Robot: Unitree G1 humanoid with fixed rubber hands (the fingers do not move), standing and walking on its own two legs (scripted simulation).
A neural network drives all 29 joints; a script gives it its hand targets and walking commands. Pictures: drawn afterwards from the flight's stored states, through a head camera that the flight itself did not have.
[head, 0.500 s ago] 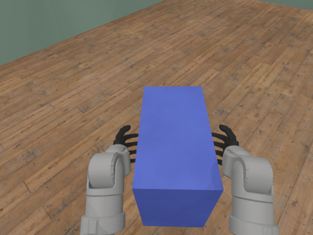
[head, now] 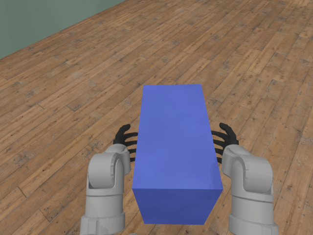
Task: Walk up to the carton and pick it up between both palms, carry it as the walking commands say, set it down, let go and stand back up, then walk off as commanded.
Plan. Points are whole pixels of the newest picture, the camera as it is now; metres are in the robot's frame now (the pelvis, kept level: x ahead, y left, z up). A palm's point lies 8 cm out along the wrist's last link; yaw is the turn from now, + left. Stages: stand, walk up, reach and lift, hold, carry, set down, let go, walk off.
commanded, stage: carry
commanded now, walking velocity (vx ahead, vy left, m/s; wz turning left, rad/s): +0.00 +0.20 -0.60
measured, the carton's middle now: (172, 153) +0.35 +0.00 +0.00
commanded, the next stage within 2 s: none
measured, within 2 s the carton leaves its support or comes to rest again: neither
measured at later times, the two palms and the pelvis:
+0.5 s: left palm (153, 147) +0.32 +0.05 +0.06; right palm (264, 172) +0.27 -0.19 +0.06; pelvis -0.01 +0.01 -0.01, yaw -15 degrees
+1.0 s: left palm (171, 117) +0.39 +0.01 +0.10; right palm (286, 151) +0.29 -0.22 +0.12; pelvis +0.06 +0.03 +0.03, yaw -26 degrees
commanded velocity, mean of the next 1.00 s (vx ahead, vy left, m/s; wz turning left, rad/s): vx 0.21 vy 0.12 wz -0.35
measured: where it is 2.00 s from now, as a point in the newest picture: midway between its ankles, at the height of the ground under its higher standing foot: (212, 215)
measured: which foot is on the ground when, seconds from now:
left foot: down 0.00-0.44, up 0.46-0.68, down 0.70-1.00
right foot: down 0.00-0.16, up 0.18-0.42, down 0.44-0.72, up 0.74-1.00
